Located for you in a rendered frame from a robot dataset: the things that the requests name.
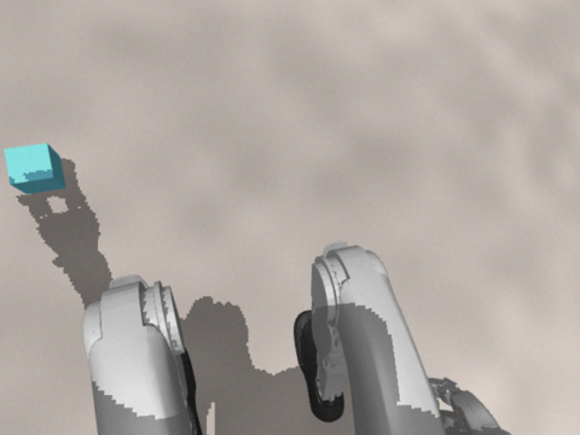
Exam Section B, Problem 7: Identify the right robot hand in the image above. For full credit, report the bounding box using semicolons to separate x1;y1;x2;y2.
428;378;501;435

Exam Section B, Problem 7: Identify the right robot foot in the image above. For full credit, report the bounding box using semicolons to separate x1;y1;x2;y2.
294;310;344;422

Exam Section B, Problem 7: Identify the left robot foot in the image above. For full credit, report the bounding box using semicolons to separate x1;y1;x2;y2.
181;347;202;435

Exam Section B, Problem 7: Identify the cube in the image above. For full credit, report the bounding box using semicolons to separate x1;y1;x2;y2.
5;143;66;194

